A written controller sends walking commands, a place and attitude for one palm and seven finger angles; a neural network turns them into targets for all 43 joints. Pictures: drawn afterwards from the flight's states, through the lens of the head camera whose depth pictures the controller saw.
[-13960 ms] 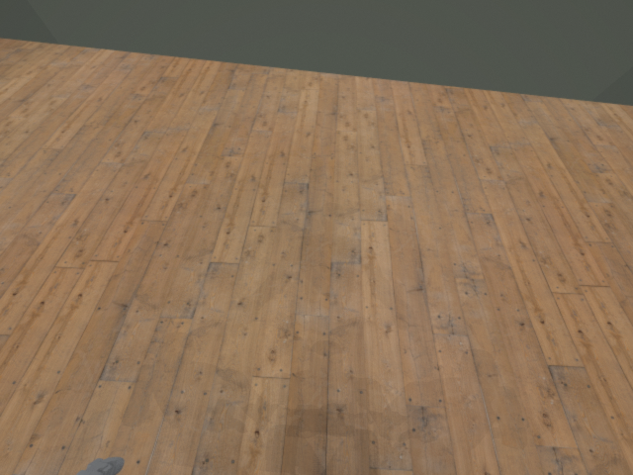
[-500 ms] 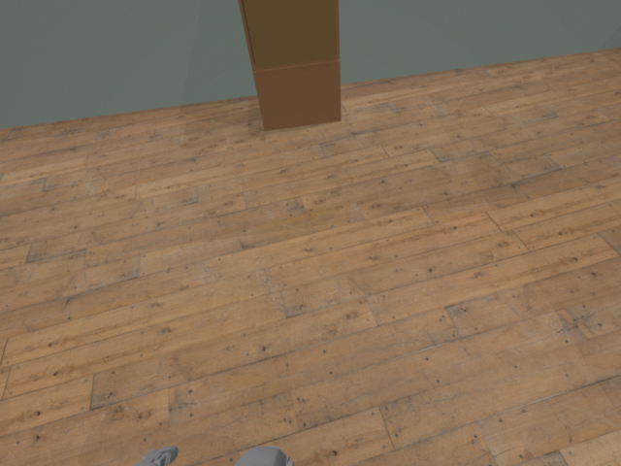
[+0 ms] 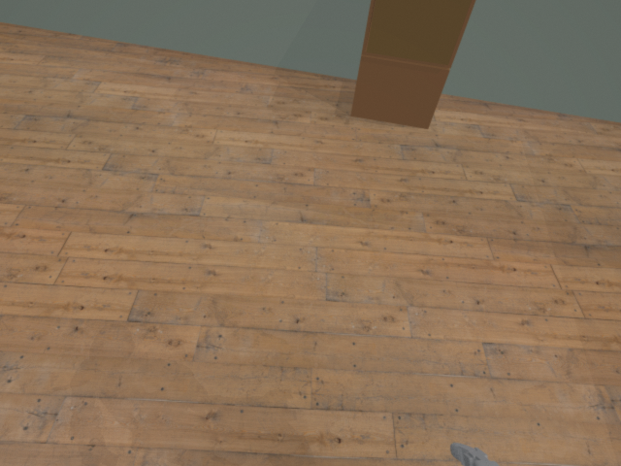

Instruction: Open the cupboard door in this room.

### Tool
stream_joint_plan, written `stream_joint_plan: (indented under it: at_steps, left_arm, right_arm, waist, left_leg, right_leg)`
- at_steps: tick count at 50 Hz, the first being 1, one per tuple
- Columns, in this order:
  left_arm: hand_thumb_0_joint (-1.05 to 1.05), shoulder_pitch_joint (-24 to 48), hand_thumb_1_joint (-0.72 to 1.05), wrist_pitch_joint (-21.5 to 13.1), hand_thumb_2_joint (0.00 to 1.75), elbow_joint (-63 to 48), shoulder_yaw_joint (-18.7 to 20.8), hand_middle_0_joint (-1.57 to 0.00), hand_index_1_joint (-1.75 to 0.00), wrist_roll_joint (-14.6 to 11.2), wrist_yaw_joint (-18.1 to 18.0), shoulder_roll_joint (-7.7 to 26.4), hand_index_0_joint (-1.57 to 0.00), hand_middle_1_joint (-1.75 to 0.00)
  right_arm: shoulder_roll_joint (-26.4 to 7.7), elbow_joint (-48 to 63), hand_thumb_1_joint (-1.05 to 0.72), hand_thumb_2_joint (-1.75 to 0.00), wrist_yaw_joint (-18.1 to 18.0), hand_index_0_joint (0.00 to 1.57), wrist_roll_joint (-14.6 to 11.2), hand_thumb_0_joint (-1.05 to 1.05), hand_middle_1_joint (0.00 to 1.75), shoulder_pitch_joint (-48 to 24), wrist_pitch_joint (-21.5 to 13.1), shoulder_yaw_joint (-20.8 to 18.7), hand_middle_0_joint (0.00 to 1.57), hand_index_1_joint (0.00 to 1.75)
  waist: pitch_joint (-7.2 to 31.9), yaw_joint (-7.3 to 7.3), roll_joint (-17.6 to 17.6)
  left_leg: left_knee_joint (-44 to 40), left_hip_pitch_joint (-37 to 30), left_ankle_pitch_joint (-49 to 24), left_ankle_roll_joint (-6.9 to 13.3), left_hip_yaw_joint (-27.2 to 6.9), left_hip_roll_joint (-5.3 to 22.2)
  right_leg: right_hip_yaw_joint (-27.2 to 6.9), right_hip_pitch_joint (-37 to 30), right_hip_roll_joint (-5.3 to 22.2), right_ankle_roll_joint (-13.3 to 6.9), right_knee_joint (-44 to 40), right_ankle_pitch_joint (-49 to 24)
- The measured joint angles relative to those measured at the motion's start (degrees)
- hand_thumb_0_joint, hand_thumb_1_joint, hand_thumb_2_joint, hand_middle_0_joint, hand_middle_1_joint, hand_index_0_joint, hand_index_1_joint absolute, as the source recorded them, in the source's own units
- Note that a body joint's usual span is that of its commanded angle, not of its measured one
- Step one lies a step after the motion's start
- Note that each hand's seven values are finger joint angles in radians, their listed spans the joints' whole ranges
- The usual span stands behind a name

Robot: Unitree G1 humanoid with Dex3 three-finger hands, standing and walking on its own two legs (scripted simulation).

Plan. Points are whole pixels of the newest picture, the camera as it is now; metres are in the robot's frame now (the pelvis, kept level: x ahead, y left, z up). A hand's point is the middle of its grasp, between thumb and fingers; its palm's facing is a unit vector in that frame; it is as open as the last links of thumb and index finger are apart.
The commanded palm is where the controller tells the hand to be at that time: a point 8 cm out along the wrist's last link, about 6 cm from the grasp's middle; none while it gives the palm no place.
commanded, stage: stand and wait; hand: left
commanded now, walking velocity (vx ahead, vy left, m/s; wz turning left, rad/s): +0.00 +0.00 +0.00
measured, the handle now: out of the picture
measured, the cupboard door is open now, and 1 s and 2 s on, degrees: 0 0 0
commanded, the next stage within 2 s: turn or walk to find it in 0.06 s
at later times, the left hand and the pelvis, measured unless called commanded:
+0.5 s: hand out of the picture +0.00 +0.18 -0.16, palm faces +0.15 -0.96 -0.23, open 7.4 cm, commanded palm none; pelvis -0.04 -0.02 +0.00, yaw +8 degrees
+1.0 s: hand out of the picture -0.07 +0.22 -0.17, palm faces +0.27 -0.93 -0.24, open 7.4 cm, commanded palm none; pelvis -0.06 +0.02 +0.00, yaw +14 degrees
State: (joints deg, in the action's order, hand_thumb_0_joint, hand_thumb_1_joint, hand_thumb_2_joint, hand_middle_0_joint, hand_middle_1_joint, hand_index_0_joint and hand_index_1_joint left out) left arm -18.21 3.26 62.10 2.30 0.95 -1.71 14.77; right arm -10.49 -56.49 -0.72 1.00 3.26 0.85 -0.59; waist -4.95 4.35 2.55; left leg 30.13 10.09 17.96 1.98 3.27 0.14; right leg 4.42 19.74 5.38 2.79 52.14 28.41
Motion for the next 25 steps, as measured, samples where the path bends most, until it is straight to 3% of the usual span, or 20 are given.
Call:
stream_joint_plan:
  at_steps: [4, 10, 13, 15, 18, 22, 25]
  left_arm:
    - [0.01, 1.4, 0.91, -0.8, 0.9, 0.0, -0.6, -0.2, -0.3, -0.1, 0.2, -0.9, -0.2, -0.3]
    - [0.0, 4.5, 0.91, -1.1, 0.9, -0.8, -1.1, -0.2, -0.3, -0.2, 0.3, -3.2, -0.2, -0.3]
    - [0.0, 5.8, 0.91, -1.8, 0.9, -1.9, -1.1, -0.2, -0.3, -0.2, 0.3, -4.1, -0.2, -0.3]
    - [0.0, 6.4, 0.91, -2.7, 0.9, -2.6, -1.0, -0.2, -0.3, 0.0, 0.1, -4.7, -0.2, -0.3]
    - [0.0, 6.5, 0.91, -3.3, 0.9, -4.2, -1.0, -0.2, -0.3, 0.2, 0.3, -5.7, -0.2, -0.3]
    - [0.0, 6.2, 0.91, -3.0, 0.9, -5.5, -0.8, -0.2, -0.3, 0.3, 0.3, -5.9, -0.2, -0.3]
    - [0.0, 6.2, 0.91, -2.7, 0.9, -5.8, -0.5, -0.2, -0.3, 0.6, 0.3, -5.3, -0.2, -0.3]
  right_arm:
    - [1.5, -1.3, -0.91, -0.9, -0.2, 0.21, -0.2, 0.0, 0.3, 0.7, -0.5, 0.4, 0.2, 0.3]
    - [2.0, -2.6, -0.92, -0.9, -0.4, 0.21, -0.2, -0.01, 0.3, 3.6, -0.3, -0.8, 0.2, 0.3]
    - [0.9, -3.2, -0.93, -0.9, -0.2, 0.21, 0.0, -0.01, 0.3, 5.4, 0.2, -1.5, 0.2, 0.3]
    - [-0.2, -3.6, -0.92, -0.9, -0.1, 0.21, -0.3, -0.01, 0.3, 6.9, 0.6, -2.0, 0.2, 0.3]
    - [-1.6, -3.9, -0.92, -0.9, 0.1, 0.21, -0.1, -0.01, 0.3, 8.9, 2.3, -2.8, 0.2, 0.3]
    - [-2.7, -4.1, -0.92, -0.9, 0.7, 0.2, 0.1, 0.0, 0.3, 10.3, 3.4, -3.7, 0.2, 0.3]
    - [-2.9, -3.7, -0.92, -0.9, 1.1, 0.2, 0.1, 0.0, 0.3, 11.0, 3.6, -4.0, 0.19, 0.3]
  waist:
    - [0.8, -0.34, -0.5]
    - [1.5, -2.58, -1.4]
    - [1.9, -3.54, -2.0]
    - [2.1, -3.93, -2.9]
    - [1.9, -4.46, -4.1]
    - [1.2, -4.94, -3.9]
    - [0.6, -5.33, -3.2]
  left_leg:
    - [-3.5, -1.6, -2.4, 0.4, -0.3, -0.3]
    - [-4.0, -0.6, -3.7, 0.2, -1.0, -1.0]
    - [-2.1, 1.6, -3.5, -0.4, -1.8, -1.5]
    - [0.9, 3.9, -2.6, -1.0, -2.6, -1.5]
    - [12.8, 9.0, 6.7, -2.0, -3.8, -1.7]
    - [29.4, 14.6, 7.0, -3.3, -3.3, -0.4]
    - [29.9, 14.6, 6.9, -4.2, -2.5, 1.3]
  right_leg:
    - [-1.9, 0.2, -0.2, 0.7, -0.2, -2.6]
    - [-1.6, -3.3, -0.3, 0.8, -9.2, -3.6]
    - [-0.6, -6.4, -1.1, 0.6, -16.7, -8.1]
    - [0.3, -8.0, -1.6, -1.0, -21.3, -10.8]
    - [2.2, -7.4, -1.3, -2.7, -20.5, -10.7]
    - [3.8, -7.8, -0.3, -2.7, -21.8, -11.8]
    - [5.0, -7.6, 0.7, -2.3, -21.9, -12.1]
